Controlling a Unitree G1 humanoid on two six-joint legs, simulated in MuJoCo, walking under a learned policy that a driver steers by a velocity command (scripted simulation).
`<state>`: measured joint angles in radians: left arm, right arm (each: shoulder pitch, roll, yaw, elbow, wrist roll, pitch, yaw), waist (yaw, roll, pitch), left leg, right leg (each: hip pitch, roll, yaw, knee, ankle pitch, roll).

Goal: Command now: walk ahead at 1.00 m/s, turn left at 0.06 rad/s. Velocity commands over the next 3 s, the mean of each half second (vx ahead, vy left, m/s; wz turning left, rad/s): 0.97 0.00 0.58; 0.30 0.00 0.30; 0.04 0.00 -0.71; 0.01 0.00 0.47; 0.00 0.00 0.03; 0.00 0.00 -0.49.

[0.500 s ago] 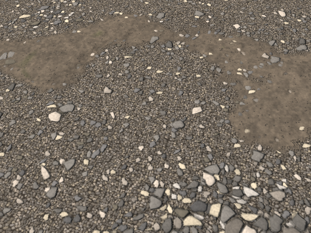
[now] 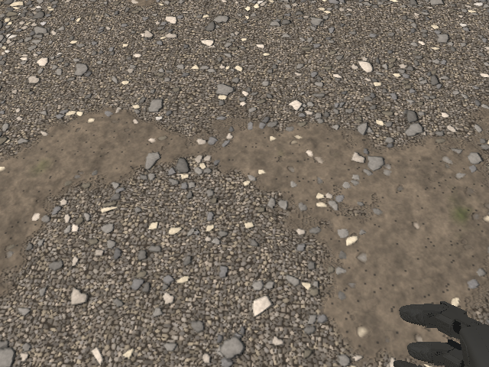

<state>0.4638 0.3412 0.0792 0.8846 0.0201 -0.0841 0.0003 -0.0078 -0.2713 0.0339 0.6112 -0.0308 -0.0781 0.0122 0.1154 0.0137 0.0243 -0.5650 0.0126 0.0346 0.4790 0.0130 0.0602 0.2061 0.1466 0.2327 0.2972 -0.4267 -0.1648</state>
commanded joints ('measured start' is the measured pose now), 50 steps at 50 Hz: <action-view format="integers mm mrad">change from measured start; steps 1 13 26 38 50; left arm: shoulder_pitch -115 -514 -162 -324 -157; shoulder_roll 136 -11 7 147 47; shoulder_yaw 26 -106 -40 24 -2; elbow -61 -344 -234 -164 -132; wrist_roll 43 31 36 -87 -46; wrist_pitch -3 -2 -10 -29 130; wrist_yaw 20 -50 18 24 39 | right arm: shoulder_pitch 603 426 335 338 38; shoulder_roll -247 -168 -111 -140 -147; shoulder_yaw -111 -130 -124 -140 -119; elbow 114 189 127 18 8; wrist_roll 10 25 16 20 -1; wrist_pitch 4 -11 42 53 53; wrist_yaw -43 -6 -16 47 -36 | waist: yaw -366 -123 -52 -251 -75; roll -68 46 -60 -38 75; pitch -304 90 -103 -125 -165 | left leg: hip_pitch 722 147 -217 479 283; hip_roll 53 32 17 -72 301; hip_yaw -78 -418 -92 -4 -86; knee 115 -390 857 63 -180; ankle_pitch -315 -183 -418 110 219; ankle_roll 90 203 -5 51 220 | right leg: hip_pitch -308 -672 -88 -419 -664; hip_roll -182 -188 -530 -353 -263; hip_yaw -91 -225 88 -365 -215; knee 804 430 112 256 833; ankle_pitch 1079 313 768 948 -17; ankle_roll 35 203 2 83 279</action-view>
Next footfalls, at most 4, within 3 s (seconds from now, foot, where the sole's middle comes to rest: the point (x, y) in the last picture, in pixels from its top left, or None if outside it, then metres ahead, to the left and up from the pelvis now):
0.02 left None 0.22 0.11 -0.75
0.42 right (307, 312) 0.61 -0.05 -0.75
0.78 left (196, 248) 0.78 0.29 -0.75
1.20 right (279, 234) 0.86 0.04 -0.75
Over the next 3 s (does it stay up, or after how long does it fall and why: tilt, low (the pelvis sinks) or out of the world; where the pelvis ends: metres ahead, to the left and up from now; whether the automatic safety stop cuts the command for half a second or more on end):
stays up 0.94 0.20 0.02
